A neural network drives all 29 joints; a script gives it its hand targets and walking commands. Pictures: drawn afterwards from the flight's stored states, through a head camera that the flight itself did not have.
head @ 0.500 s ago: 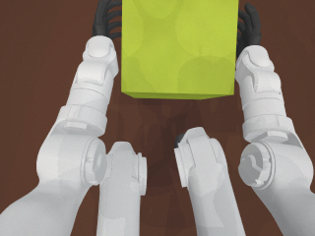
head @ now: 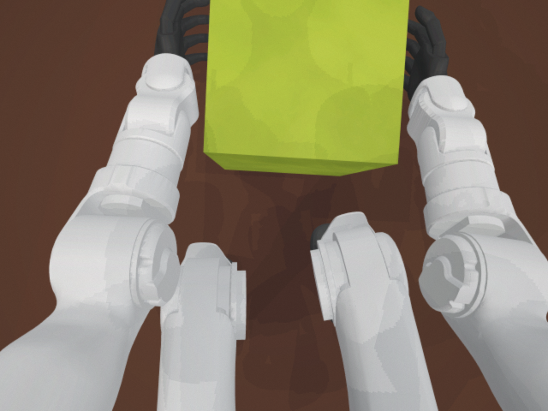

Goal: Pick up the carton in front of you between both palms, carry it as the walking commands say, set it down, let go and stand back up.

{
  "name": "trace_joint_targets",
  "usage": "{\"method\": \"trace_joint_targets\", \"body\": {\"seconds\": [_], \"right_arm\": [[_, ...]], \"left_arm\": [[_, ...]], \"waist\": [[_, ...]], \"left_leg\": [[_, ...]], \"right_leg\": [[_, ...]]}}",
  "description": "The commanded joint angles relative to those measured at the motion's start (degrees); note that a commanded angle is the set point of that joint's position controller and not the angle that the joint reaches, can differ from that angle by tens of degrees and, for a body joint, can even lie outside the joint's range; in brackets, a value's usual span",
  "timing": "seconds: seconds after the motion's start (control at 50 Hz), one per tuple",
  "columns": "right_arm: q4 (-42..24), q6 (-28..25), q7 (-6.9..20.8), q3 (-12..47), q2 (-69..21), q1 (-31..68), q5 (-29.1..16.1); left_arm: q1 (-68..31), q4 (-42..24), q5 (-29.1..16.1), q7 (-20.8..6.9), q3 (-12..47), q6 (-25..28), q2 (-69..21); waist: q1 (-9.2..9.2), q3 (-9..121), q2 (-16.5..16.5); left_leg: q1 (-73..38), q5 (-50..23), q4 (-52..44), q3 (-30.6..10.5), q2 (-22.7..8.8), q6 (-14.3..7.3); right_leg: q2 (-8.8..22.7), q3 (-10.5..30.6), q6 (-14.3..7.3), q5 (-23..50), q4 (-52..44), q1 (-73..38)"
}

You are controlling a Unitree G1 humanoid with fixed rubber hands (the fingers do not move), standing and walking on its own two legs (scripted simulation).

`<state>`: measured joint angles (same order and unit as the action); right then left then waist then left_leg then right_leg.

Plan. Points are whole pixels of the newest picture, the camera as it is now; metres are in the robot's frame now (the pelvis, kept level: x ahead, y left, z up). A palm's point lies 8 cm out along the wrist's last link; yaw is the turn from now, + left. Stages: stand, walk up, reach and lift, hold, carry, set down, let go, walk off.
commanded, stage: set down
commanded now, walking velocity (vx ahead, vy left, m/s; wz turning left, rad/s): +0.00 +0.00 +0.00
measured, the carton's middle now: (293, 97) +0.48 -0.09 -0.24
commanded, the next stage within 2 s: let go in 1.76 s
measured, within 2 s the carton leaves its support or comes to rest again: rests again in 0.48 s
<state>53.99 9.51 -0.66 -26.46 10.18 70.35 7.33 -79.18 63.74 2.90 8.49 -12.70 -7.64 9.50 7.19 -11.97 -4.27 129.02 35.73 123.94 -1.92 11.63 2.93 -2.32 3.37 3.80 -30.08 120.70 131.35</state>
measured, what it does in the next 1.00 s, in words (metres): stands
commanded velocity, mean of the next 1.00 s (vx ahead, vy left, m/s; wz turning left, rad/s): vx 0.00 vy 0.00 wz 0.00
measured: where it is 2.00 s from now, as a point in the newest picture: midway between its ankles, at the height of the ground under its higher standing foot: (278, 309)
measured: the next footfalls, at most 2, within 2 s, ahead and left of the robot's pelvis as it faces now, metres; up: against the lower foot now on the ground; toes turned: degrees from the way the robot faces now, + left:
none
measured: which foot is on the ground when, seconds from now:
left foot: down 0.00-1.00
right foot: down 0.00-1.00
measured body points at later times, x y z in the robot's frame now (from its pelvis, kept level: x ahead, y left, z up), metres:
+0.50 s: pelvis -0.01 +0.00 -0.01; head +0.35 -0.03 +0.26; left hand +0.55 +0.06 -0.19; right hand +0.47 -0.25 -0.20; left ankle +0.09 +0.11 -0.35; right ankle +0.12 -0.13 -0.35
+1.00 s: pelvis +0.00 -0.01 +0.03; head +0.33 -0.05 +0.32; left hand +0.56 +0.07 -0.11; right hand +0.47 -0.30 -0.11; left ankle +0.09 +0.11 -0.35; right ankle +0.12 -0.13 -0.35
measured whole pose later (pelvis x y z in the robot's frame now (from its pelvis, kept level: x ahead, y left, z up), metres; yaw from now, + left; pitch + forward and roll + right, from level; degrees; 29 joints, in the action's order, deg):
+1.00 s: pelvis +0.00 -0.01 +0.03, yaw -2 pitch +39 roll +1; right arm 50.3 5.0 -3.5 -15.1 18.3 64.9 -9.7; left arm -70.9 50.1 -5.3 8.2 -5.8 -8.8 15.5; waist 6.1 -10.0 -2.1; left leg 122.5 36.4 119.3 -0.7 4.5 1.8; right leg -1.5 1.0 0.4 -28.4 115.8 126.9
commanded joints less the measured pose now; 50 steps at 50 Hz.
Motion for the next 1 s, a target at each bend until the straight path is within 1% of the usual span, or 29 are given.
{"method": "trace_joint_targets", "body": {"seconds": [0.0,0.1,0.16,0.24,0.32,0.36,0.38,0.4,0.42,0.44,0.46,0.48,0.5,0.54,0.62,0.66,0.7,0.76,0.8,0.84,0.86,0.92,0.98], "right_arm": [[-3.3,-2.3,12.3,17.0,-35.8,31.6,-3.8],[-1.8,-3.0,11.7,16.9,-34.3,30.9,-4.1],[-0.1,-3.1,11.4,15.6,-32.5,29.4,-3.5],[1.9,-3.2,11.2,13.8,-30.0,28.7,-2.6],[3.5,-3.8,10.6,12.3,-26.9,28.2,-2.4],[4.3,-4.4,9.8,11.3,-23.6,27.3,-2.7],[4.8,-4.9,8.9,10.2,-19.6,25.9,-2.9],[6.0,-5.8,7.4,8.3,-12.6,23.4,-3.0],[8.1,-7.1,4.6,5.0,-1.4,19.0,-2.9],[9.2,-8.8,1.7,2.8,9.6,15.1,-3.7],[9.8,-9.9,-0.3,2.2,14.8,14.0,-5.6],[10.6,-10.7,-1.5,2.7,16.8,14.3,-7.6],[11.1,-11.3,-2.0,3.6,18.0,14.7,-9.4],[11.0,-12.3,-2.2,5.7,19.2,15.3,-12.3],[8.4,-13.2,-1.2,11.0,19.2,17.1,-18.4],[6.6,-13.0,-1.0,12.6,19.7,16.9,-20.7],[4.4,-12.5,-1.1,13.2,20.3,15.5,-22.0],[-0.2,-11.1,-1.7,12.5,21.5,12.4,-22.2],[-4.2,-9.6,-2.2,11.8,21.8,10.2,-21.3],[-8.3,-7.8,-2.7,11.0,21.1,8.4,-20.0],[-9.6,-6.8,-2.9,10.7,20.3,7.6,-19.3],[-10.6,-5.1,-3.1,10.1,17.4,5.9,-17.3],[-9.3,-4.9,-2.9,9.9,14.6,4.3,-15.5]], "left_arm": [[-25.8,-4.0,-2.9,-12.8,13.1,1.9,-44.3],[-25.4,-3.1,-3.2,-13.0,13.2,2.6,-42.4],[-24.2,-1.8,-2.7,-13.0,12.5,2.6,-40.2],[-23.5,-0.1,-1.8,-13.0,11.0,2.6,-37.1],[-24.2,0.4,-1.9,-12.7,10.6,2.9,-33.4],[-24.4,0.4,-2.2,-12.2,10.5,3.2,-29.9],[-23.7,0.3,-2.3,-11.4,9.9,3.6,-25.9],[-21.9,0.3,-2.3,-10.0,8.6,4.0,-18.8],[-18.7,0.3,-2.2,-7.5,6.4,4.7,-7.2],[-16.1,-0.7,-2.9,-4.7,5.5,5.3,4.2],[-14.9,-0.8,-4.6,-2.9,6.3,5.4,9.1],[-14.5,-0.4,-6.2,-1.9,7.3,5.3,10.7],[-14.3,-0.3,-7.4,-1.5,8.3,5.3,11.7],[-14.7,-1.9,-9.3,-1.2,10.1,5.7,12.2],[-15.9,-7.1,-12.8,-1.9,13.1,6.2,11.3],[-15.9,-10.2,-14.1,-1.9,13.7,6.1,11.9],[-15.4,-13.4,-14.5,-1.5,13.7,5.8,12.8],[-13.5,-17.9,-13.6,-0.7,12.7,4.5,14.0],[-11.8,-21.3,-12.5,-0.1,11.5,3.1,14.0],[-9.8,-23.9,-11.2,0.3,10.1,1.4,13.2],[-8.7,-24.1,-10.4,0.4,9.2,0.6,12.7],[-5.6,-21.1,-8.3,0.1,6.5,-0.7,11.2],[-3.0,-16.8,-6.5,-0.7,3.9,-0.3,10.5]], "waist": [[5.08,51.8,-3.5],[4.89,49.8,-3.6],[4.70,46.8,-4.1],[4.32,43.6,-3.8],[4.55,42.6,-3.5],[4.80,43.0,-3.4],[4.91,43.3,-3.3],[4.94,43.4,-3.1],[4.98,43.2,-2.6],[5.10,43.7,-1.9],[5.21,45.0,-1.6],[5.06,45.5,-1.1],[4.73,45.9,-0.9],[4.24,47.3,-0.9],[3.69,52.5,-1.3],[3.62,57.0,-1.6],[3.58,62.8,-2.1],[3.43,72.5,-2.3],[3.14,78.1,-1.5],[3.07,80.0,-0.2],[2.91,78.8,0.4],[1.98,70.9,2.4],[0.94,64.5,3.8]], "left_leg": [[-15.2,-15.4,-10.6,3.6,0.0,-2.3],[-14.2,-15.8,-9.7,3.3,-0.2,-2.3],[-13.6,-14.4,-9.7,3.1,-0.4,-2.3],[-12.7,-12.3,-9.8,2.7,-0.6,-2.4],[-13.1,-11.1,-9.7,2.5,-1.1,-2.2],[-13.8,-10.9,-9.4,2.4,-1.6,-1.9],[-14.4,-10.8,-9.4,2.5,-2.0,-1.7],[-15.1,-10.6,-9.4,2.7,-2.6,-1.3],[-16.3,-10.0,-9.7,2.9,-3.5,-0.8],[-18.2,-9.6,-9.8,2.9,-4.2,-0.5],[-19.5,-9.7,-9.7,2.6,-4.7,-0.1],[-20.2,-10.0,-9.5,2.3,-5.3,0.0],[-20.5,-10.4,-9.3,1.9,-5.8,0.0],[-20.7,-12.0,-8.7,1.5,-6.5,-0.1],[-22.1,-14.6,-7.6,2.0,-7.3,-0.2],[-24.5,-15.2,-7.4,2.6,-7.5,-0.2],[-28.2,-15.8,-7.4,3.3,-7.5,-0.3],[-33.3,-15.5,-7.9,4.5,-7.2,-0.4],[-35.4,-14.4,-9.2,5.4,-6.7,-0.7],[-35.9,-12.4,-11.2,6.2,-5.9,-1.1],[-35.3,-11.1,-12.3,6.5,-5.6,-1.3],[-30.2,-8.0,-15.6,6.6,-5.3,-1.8],[-25.7,-7.1,-18.4,6.3,-5.3,-1.9]], "right_leg": [[-2.8,-5.9,-3.1,20.2,-6.5,-27.3],[-2.5,-5.4,-3.4,20.7,-5.9,-27.2],[-2.4,-5.2,-3.7,19.0,-5.8,-26.0],[-2.1,-5.0,-4.0,16.2,-5.7,-24.5],[-1.8,-5.1,-3.8,14.9,-5.5,-24.4],[-1.4,-5.3,-3.6,14.7,-5.3,-25.0],[-1.1,-5.4,-3.3,14.8,-5.2,-25.4],[-0.5,-5.5,-3.0,14.8,-5.2,-25.9],[0.2,-5.6,-2.5,14.6,-5.4,-26.4],[1.0,-5.6,-2.1,14.4,-5.5,-27.1],[1.6,-5.5,-1.8,14.8,-5.5,-27.8],[2.1,-5.3,-1.8,15.1,-5.7,-28.0],[2.5,-5.0,-2.0,15.5,-5.8,-28.1],[2.9,-4.5,-2.3,17.4,-5.5,-28.5],[3.4,-3.9,-2.8,21.4,-5.1,-31.9],[3.5,-4.1,-2.7,22.9,-5.1,-35.0],[3.2,-4.5,-2.5,24.3,-5.4,-38.7],[2.5,-5.0,-2.4,25.3,-6.4,-45.2],[1.7,-5.5,-2.4,25.3,-7.9,-50.2],[0.8,-6.2,-2.5,24.0,-10.1,-53.0],[0.4,-6.5,-2.5,22.8,-11.3,-53.1],[-0.1,-6.6,-2.1,19.5,-14.6,-50.3],[-0.1,-6.0,-1.5,18.7,-17.2,-47.9]]}}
